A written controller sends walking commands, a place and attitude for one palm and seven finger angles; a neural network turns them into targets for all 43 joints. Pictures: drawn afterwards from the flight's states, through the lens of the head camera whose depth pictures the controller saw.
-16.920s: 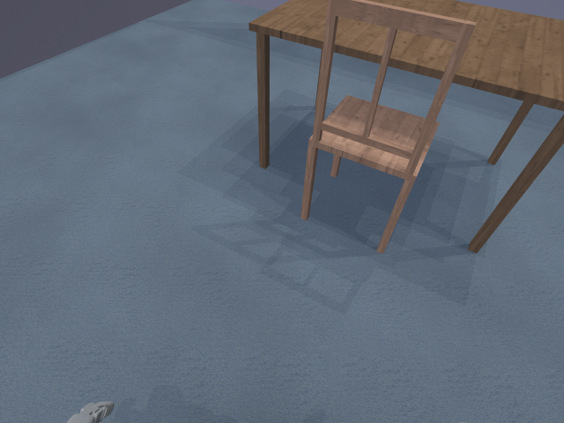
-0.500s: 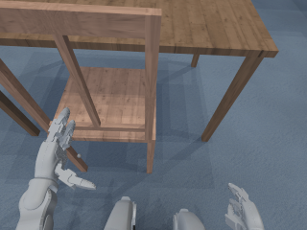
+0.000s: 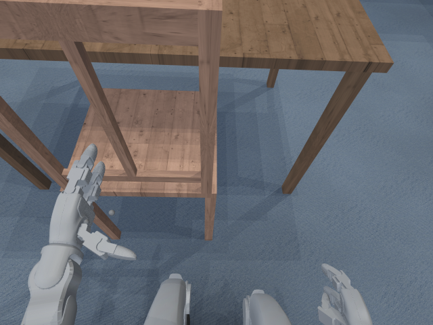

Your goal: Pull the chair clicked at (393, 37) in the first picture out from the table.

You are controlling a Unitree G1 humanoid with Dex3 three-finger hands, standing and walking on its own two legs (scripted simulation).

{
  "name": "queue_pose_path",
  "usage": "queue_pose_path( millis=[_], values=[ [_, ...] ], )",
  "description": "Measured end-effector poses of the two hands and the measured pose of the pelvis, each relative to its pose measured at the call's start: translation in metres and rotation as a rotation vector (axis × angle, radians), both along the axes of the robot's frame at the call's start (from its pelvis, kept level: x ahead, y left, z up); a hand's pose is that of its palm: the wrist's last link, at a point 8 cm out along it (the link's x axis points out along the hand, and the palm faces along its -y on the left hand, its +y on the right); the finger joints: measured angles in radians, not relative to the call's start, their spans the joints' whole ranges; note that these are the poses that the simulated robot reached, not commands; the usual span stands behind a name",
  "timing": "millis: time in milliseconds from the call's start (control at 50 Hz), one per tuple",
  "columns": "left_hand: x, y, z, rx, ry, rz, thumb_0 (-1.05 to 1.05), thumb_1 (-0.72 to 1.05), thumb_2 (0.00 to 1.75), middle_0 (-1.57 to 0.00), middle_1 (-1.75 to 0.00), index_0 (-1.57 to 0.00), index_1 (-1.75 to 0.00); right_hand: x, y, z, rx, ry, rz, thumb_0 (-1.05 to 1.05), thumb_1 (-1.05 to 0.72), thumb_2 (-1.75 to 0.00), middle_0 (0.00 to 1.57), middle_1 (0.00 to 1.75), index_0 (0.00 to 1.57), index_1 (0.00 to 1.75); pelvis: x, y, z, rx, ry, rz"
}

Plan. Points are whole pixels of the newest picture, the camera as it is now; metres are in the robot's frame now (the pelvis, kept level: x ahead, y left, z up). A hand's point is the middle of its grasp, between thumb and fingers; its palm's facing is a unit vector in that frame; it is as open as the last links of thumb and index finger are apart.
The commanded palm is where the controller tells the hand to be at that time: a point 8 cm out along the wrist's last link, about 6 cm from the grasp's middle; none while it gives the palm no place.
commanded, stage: aim the fingers beside a spindle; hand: left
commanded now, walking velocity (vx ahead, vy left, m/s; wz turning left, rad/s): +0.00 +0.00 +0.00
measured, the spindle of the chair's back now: (110, 125) +0.45 +0.22 +0.07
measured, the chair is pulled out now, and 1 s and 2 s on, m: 0.00 0.00 0.00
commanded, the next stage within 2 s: none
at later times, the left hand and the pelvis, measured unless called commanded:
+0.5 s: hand (108, 218) +0.29 +0.20 +0.02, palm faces +0.02 -1.00 -0.02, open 16.9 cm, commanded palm +0.27 +0.25 +0.03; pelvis +0.00 +0.00 +0.00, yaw +0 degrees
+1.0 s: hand (108, 212) +0.29 +0.20 +0.04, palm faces +0.00 -1.00 -0.05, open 16.9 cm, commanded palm +0.28 +0.25 +0.03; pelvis +0.00 +0.01 +0.00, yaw +0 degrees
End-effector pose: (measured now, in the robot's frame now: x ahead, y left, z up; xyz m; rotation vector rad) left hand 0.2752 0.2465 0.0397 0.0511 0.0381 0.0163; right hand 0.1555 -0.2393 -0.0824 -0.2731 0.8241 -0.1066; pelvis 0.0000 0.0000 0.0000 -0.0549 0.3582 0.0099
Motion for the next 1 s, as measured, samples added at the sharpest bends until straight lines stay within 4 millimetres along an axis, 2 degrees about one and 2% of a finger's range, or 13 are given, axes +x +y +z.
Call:
queue_pose_path(
  millis=[60, 200, 380, 460, 540, 620, 700, 780, 860, 900, 1000],
  values=[
    [-0.004, 0.002, 0.000, 0.002, 0.004, 0.004, -0.01, -0.50, 0.30, -0.06, -0.08, -0.06, -0.08, 0.002, 0.000, 0.001, 0.000, -0.002, 0.007, 0.01, -0.90, -0.89, 0.20, 0.30, 0.20, 0.30, 0.001, 0.000, 0.001, 0.000, 0.000, 0.003],
    [-0.003, 0.002, -0.018, -0.028, 0.037, 0.000, -0.01, -0.50, 0.30, -0.06, -0.08, -0.06, -0.08, 0.007, -0.003, -0.001, -0.023, -0.011, 0.013, 0.01, -0.90, -0.89, 0.20, 0.30, 0.20, 0.30, 0.000, -0.001, -0.004, -0.005, 0.011, 0.006],
    [-0.001, 0.004, 0.003, -0.002, -0.028, -0.011, -0.01, -0.50, 0.30, -0.06, -0.08, -0.06, -0.08, 0.011, 0.001, 0.003, -0.011, -0.027, 0.014, 0.01, -0.90, -0.89, 0.20, 0.30, 0.20, 0.30, 0.001, 0.001, -0.001, -0.006, 0.003, 0.005],
    [-0.002, 0.010, -0.010, -0.019, 0.031, 0.007, -0.01, -0.50, 0.30, -0.06, -0.08, -0.06, -0.08, 0.010, 0.003, 0.002, -0.003, -0.028, 0.016, 0.01, -0.90, -0.89, 0.20, 0.30, 0.20, 0.30, 0.000, 0.002, -0.002, -0.006, 0.008, 0.004],
    [-0.008, 0.005, -0.019, -0.034, 0.057, -0.004, -0.01, -0.50, 0.30, -0.06, -0.08, -0.06, -0.08, 0.009, 0.003, 0.001, -0.011, -0.027, 0.016, 0.01, -0.90, -0.89, 0.20, 0.30, 0.20, 0.30, -0.001, 0.003, -0.004, -0.008, 0.009, 0.005],
    [-0.011, 0.001, -0.007, -0.017, -0.003, -0.020, -0.01, -0.50, 0.30, -0.06, -0.08, -0.06, -0.08, 0.008, 0.004, 0.002, -0.018, -0.024, 0.019, 0.01, -0.90, -0.89, 0.20, 0.30, 0.20, 0.30, -0.001, 0.004, -0.003, -0.011, 0.002, 0.006],
    [-0.006, 0.007, 0.003, 0.003, -0.050, -0.005, -0.01, -0.50, 0.30, -0.06, -0.08, -0.06, -0.08, 0.007, 0.006, 0.001, -0.015, -0.019, 0.023, 0.01, -0.90, -0.89, 0.20, 0.30, 0.20, 0.30, -0.002, 0.004, -0.004, -0.012, 0.001, 0.008],
    [0.000, 0.012, -0.010, -0.015, 0.006, 0.007, -0.01, -0.50, 0.30, -0.06, -0.08, -0.06, -0.08, 0.006, 0.007, -0.002, -0.011, -0.016, 0.021, 0.01, -0.90, -0.89, 0.20, 0.30, 0.20, 0.30, -0.004, 0.005, -0.005, -0.013, 0.009, 0.009],
    [0.000, 0.006, -0.025, -0.042, 0.065, -0.016, -0.01, -0.50, 0.30, -0.05, -0.08, -0.06, -0.08, 0.004, 0.006, -0.002, -0.017, -0.014, 0.013, 0.01, -0.90, -0.89, 0.20, 0.30, 0.20, 0.30, -0.004, 0.006, -0.006, -0.014, 0.015, 0.006],
    [-0.001, 0.002, -0.023, -0.040, 0.054, -0.029, -0.01, -0.50, 0.30, -0.05, -0.08, -0.06, -0.08, 0.003, 0.006, -0.001, -0.023, -0.012, 0.009, 0.01, -0.90, -0.89, 0.20, 0.30, 0.20, 0.30, -0.003, 0.006, -0.006, -0.014, 0.013, 0.004],
    [-0.001, 0.003, 0.004, -0.002, -0.045, -0.016, -0.01, -0.50, 0.30, -0.06, -0.08, -0.06, -0.08, 0.002, 0.007, 0.002, -0.019, -0.009, 0.010, 0.01, -0.90, -0.89, 0.20, 0.30, 0.20, 0.30, -0.001, 0.007, -0.002, -0.013, 0.004, 0.003]
  ],
)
